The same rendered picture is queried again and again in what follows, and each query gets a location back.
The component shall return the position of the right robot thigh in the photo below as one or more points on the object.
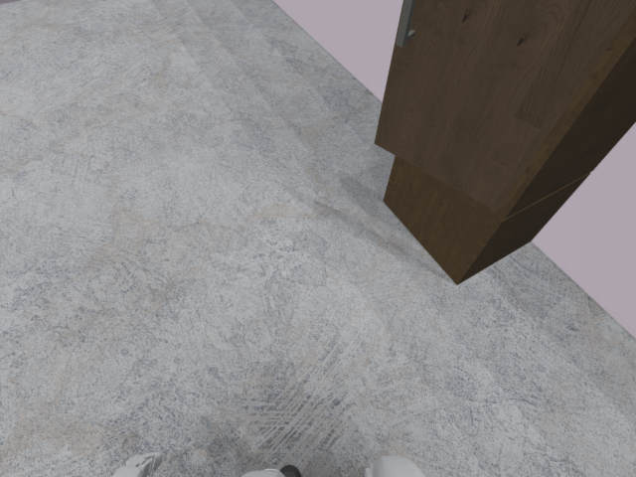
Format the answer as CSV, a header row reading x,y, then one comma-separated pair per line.
x,y
393,466

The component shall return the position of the cupboard door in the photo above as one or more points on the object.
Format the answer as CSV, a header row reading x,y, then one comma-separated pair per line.
x,y
474,94

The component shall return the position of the handle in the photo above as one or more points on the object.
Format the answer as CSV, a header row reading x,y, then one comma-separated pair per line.
x,y
404,34

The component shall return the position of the left robot hand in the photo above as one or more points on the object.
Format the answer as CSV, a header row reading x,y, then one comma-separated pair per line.
x,y
140,465

